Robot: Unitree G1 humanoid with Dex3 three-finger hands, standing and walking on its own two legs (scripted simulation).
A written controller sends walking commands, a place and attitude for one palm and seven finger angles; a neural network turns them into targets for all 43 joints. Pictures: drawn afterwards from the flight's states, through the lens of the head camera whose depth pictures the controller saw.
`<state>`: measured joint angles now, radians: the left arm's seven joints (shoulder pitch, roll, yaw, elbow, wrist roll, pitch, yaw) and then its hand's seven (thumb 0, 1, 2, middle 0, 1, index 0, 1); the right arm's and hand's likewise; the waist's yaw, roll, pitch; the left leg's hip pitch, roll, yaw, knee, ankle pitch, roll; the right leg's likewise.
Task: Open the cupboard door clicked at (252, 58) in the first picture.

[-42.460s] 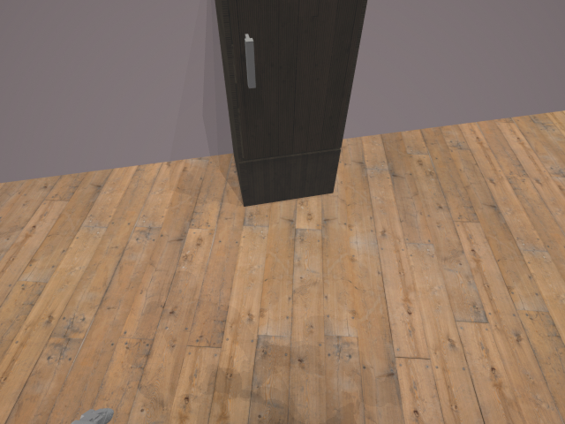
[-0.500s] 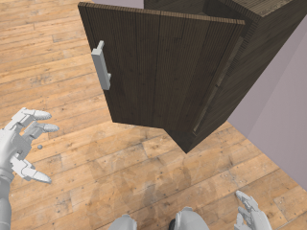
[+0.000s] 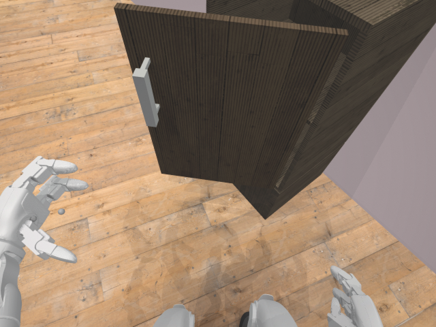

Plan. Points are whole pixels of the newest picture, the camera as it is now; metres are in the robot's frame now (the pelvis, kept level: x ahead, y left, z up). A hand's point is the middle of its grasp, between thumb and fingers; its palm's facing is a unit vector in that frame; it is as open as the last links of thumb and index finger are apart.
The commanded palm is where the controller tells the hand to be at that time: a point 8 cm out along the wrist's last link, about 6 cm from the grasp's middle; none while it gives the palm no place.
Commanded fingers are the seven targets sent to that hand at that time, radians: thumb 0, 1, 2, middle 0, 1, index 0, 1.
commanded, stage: move the hooked fingers beside the handle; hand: left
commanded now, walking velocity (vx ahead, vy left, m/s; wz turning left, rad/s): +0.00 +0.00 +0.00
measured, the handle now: (149, 93) +0.58 +0.19 +0.03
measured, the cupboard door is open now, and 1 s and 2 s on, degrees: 44 44 44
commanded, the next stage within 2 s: none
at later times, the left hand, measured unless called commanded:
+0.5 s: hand (82, 170) +0.36 +0.26 +0.05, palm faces -0.08 -1.00 -0.02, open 14.0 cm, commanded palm +0.35 +0.31 +0.05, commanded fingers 0.00 -0.50 0.30 -0.30 -1.20 -0.30 -1.20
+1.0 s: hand (95, 135) +0.44 +0.26 +0.05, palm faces -0.10 -1.00 +0.00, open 14.0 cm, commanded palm +0.43 +0.31 +0.04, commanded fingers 0.00 -0.50 0.30 -0.30 -1.20 -0.30 -1.20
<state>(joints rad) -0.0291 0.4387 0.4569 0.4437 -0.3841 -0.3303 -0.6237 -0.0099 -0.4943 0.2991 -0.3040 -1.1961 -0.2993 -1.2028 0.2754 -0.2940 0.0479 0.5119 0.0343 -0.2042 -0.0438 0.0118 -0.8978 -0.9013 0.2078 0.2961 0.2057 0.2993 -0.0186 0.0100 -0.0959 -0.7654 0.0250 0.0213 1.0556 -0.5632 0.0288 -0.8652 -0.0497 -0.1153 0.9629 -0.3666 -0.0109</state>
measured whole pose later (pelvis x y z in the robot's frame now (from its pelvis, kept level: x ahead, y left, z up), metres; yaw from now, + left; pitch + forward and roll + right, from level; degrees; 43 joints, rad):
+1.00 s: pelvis +0.00 +0.00 -0.01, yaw -2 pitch +22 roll -3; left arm -0.67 0.62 0.52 1.02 -0.23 -0.37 -0.62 -0.01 -0.49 0.30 -0.30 -1.20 -0.30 -1.20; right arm 0.35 -0.31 0.05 0.56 0.02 -0.01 -0.03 0.01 -0.90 -0.90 0.21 0.30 0.21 0.30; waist -0.11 0.00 -0.10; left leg -0.93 0.04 0.04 1.11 -0.57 0.03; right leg -1.03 -0.03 -0.10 0.99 -0.35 -0.01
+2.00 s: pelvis +0.01 +0.01 -0.02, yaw -3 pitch +28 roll -5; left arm -0.95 0.77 0.55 1.16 -0.09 -0.32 -0.53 -0.01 -0.49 0.30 -0.30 -1.20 -0.30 -1.20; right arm 0.40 -0.30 0.08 0.55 -0.01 0.10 0.00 0.00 -0.90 -0.90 0.21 0.30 0.21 0.30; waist -0.21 0.02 -0.09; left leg -1.06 0.06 0.02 1.15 -0.59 0.04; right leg -1.14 -0.01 -0.12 0.99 -0.34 0.00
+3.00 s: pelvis +0.00 +0.01 -0.02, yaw -3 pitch +27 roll -4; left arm -0.93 0.67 0.48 1.15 -0.10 -0.37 -0.45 -0.01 -0.49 0.30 -0.30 -1.20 -0.30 -1.20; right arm 0.39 -0.29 0.07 0.55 -0.01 0.10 0.00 0.00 -0.90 -0.90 0.21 0.30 0.21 0.30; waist -0.20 0.02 -0.09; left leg -1.03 0.05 0.02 1.15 -0.58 0.04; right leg -1.12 -0.02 -0.10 1.00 -0.34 0.00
